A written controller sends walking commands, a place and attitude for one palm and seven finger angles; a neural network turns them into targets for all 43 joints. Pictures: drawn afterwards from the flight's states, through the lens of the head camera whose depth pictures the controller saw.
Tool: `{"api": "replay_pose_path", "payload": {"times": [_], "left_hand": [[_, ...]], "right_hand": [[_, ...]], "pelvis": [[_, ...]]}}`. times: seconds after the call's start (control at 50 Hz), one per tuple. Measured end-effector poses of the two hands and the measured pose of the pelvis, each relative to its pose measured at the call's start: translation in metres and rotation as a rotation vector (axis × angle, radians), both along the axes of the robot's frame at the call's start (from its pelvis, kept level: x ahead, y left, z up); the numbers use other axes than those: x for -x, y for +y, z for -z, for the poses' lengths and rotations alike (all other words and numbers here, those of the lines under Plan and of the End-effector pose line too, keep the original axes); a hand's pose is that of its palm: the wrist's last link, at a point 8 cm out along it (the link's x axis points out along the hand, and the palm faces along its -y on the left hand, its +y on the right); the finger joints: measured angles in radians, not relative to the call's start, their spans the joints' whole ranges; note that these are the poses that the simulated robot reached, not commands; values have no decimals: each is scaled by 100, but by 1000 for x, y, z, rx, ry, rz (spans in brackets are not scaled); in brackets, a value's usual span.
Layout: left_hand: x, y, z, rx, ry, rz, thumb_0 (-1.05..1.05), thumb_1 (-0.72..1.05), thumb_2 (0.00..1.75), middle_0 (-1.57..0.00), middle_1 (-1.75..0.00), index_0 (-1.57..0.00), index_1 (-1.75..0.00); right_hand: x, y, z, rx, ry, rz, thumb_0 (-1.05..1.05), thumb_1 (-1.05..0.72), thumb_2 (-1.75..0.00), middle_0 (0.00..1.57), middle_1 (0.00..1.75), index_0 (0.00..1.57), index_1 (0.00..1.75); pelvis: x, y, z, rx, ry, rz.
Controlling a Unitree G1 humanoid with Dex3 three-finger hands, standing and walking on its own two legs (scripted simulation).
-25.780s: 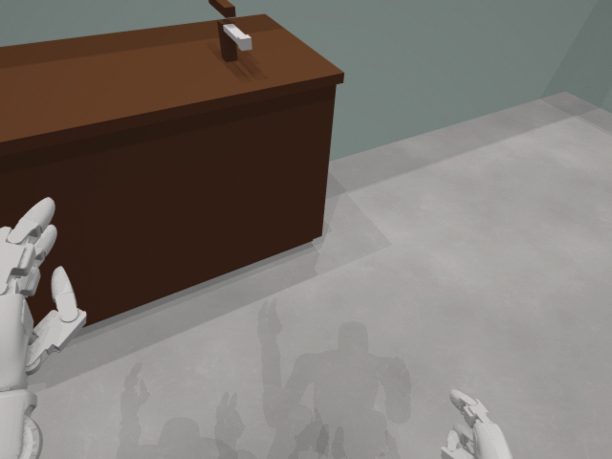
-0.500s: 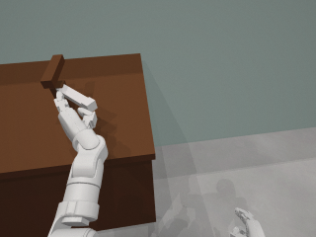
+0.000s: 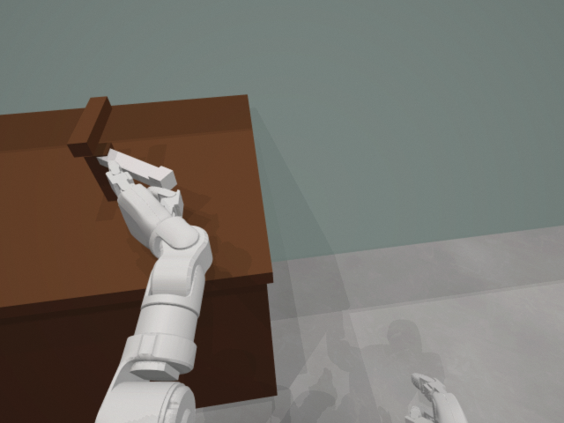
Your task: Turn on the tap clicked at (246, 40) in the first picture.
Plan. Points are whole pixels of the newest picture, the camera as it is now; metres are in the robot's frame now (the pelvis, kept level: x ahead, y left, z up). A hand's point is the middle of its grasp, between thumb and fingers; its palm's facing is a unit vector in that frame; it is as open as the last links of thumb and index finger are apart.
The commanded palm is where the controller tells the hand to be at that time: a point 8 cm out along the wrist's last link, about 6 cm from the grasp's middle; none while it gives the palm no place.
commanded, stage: push the lever round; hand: left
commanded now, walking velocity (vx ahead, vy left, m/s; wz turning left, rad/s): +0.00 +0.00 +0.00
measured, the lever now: (163, 180) +0.42 +0.22 +0.13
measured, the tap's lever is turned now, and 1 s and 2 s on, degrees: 53 67 67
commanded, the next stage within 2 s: lift the hand up off the lever in 0.34 s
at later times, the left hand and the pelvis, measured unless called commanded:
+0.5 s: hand (191, 184) +0.42 +0.18 +0.13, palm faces +0.77 -0.63 -0.10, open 7.7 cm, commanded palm +0.37 +0.21 +0.13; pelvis -0.01 +0.00 +0.00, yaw -1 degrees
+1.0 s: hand (185, 174) +0.42 +0.18 +0.15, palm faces +0.77 -0.64 -0.08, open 7.8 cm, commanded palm +0.36 +0.20 +0.15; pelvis +0.00 +0.00 +0.00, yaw -1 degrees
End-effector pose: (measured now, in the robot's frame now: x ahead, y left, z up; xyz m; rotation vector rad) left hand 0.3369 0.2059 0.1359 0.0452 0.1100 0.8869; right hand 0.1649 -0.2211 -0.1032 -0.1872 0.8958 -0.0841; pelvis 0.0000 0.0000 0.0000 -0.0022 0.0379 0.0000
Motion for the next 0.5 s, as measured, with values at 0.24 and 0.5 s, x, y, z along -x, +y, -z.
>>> {"api": "replay_pose_path", "payload": {"times": [0.24, 0.5], "left_hand": [[-11, -5, -2, -21, 2, 1, 4, 92, 92, -15, -15, -15, -15], [-28, -12, -3, -10, 9, 0, 3, 93, 92, -15, -15, -16, -15]], "right_hand": [[23, -12, 7, 19, 39, 27, 1, -90, -90, 20, 30, 21, 30], [56, -19, 19, 17, 122, 74, 1, -90, -90, 20, 30, 21, 30]], "pelvis": [[8, -3, 2, 2, 13, -3], [7, -2, 3, -2, 38, 9]]}}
